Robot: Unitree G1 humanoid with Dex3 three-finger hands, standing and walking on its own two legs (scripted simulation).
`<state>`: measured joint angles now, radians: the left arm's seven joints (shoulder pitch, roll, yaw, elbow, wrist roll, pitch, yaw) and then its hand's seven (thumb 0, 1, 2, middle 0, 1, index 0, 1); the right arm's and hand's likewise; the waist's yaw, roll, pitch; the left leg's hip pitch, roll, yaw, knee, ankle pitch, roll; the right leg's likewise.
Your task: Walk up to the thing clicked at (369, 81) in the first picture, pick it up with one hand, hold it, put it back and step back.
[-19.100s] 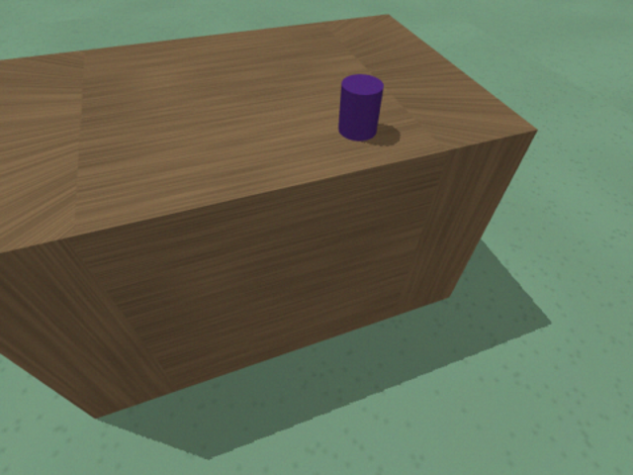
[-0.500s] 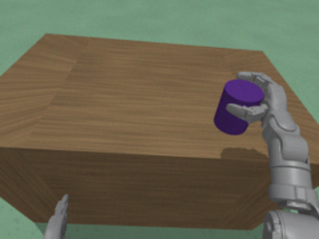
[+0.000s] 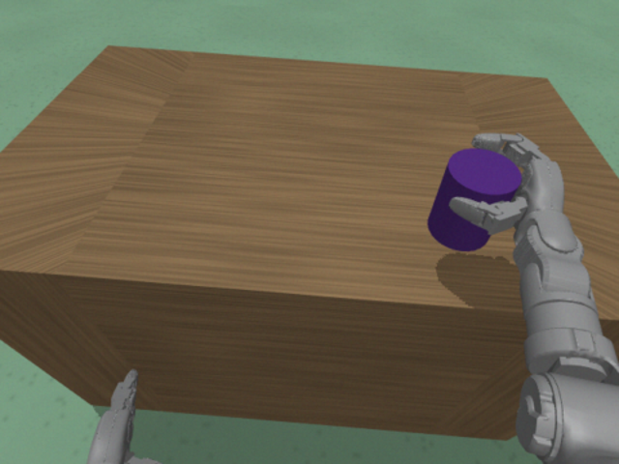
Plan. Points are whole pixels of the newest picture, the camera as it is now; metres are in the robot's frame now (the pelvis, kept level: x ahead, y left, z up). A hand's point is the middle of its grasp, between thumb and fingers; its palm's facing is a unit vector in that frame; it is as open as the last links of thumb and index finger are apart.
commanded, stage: crouch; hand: right
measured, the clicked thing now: (469, 201) +0.44 -0.18 +0.12
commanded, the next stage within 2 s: lower in 0.12 s
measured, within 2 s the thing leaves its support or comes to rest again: rests again in 0.86 s
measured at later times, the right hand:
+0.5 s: hand (471, 197) +0.46 -0.19 +0.11, palm faces +0.11 +0.99 +0.01, open 11.8 cm
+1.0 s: hand (463, 211) +0.47 -0.20 +0.07, palm faces +0.12 +0.99 +0.01, open 11.8 cm
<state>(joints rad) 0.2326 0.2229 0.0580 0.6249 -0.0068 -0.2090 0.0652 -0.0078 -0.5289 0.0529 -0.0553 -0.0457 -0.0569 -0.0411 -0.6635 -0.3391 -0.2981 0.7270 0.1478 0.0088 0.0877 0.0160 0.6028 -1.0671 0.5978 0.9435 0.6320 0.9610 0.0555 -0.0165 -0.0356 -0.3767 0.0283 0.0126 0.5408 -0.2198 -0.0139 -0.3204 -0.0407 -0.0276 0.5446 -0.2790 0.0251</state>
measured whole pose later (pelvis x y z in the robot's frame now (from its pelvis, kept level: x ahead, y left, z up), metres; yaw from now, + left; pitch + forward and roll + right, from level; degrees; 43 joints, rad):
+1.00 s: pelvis +0.01 -0.01 -0.02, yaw +1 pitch +11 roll +1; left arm 0.26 0.21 0.04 0.43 0.01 -0.13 0.04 -0.01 -0.54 0.06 -0.05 -0.04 -0.05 -0.04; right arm -0.70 -0.37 -0.34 0.98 0.12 -0.28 0.10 0.02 0.61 -1.07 0.60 0.95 0.63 0.96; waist 0.12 0.01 -0.07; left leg -0.60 0.02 0.01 0.69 -0.28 -0.02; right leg -0.56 -0.05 -0.03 0.74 -0.37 0.01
